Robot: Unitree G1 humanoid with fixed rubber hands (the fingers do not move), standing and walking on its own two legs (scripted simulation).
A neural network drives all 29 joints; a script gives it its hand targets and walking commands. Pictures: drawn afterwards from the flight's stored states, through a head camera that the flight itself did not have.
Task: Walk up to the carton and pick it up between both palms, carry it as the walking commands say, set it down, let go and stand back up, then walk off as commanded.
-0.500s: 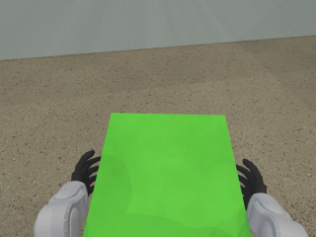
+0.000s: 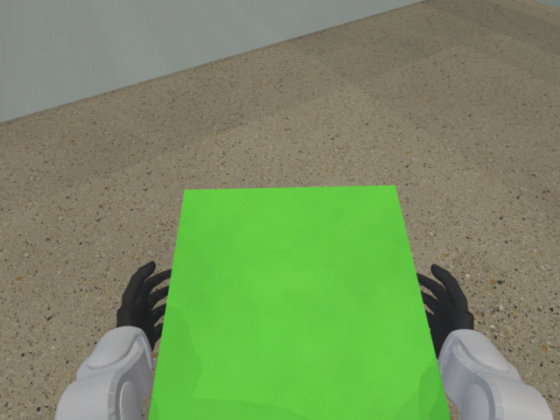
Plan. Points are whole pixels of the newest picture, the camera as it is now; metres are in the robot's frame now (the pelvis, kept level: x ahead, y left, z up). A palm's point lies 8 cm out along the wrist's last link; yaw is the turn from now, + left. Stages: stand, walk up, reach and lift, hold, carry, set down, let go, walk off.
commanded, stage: carry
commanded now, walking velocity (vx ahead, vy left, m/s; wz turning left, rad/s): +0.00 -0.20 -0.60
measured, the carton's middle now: (291, 320) +0.27 +0.00 +0.00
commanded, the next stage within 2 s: none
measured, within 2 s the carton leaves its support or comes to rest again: neither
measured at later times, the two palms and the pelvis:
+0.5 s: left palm (298, 309) +0.25 +0.00 +0.09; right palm out of the picture +0.12 -0.34 +0.12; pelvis -0.03 -0.11 +0.02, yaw -19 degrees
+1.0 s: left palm out of the picture +0.16 -0.27 +0.11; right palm out of the picture -0.05 -0.56 +0.11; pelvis -0.13 -0.29 -0.01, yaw -34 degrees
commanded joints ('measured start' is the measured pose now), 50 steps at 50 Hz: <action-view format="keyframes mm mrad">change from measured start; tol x64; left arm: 1 -288 -670 -828 -20 -284 9 -58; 50 -260 -444 -716 70 -195 108 3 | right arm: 1 -293 671 789 -86 244 14 61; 50 -276 426 695 -18 178 100 28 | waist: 1 12 -167 -313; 50 40 285 -119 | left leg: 1 210 -24 -58 -220 45 40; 13 366 325 -47 -804 383 112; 34 -135 93 -72 260 -44 -56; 50 132 361 60 -663 -159 2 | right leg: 1 121 -236 311 -192 280 -130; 9 -378 -101 72 725 -172 68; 24 -125 -132 -146 61 -158 67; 30 520 -383 319 -25 1152 -77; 41 210 -67 -68 -274 802 485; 44 -4 32 140 1150 -419 353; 50 -21 -197 -3 382 -269 81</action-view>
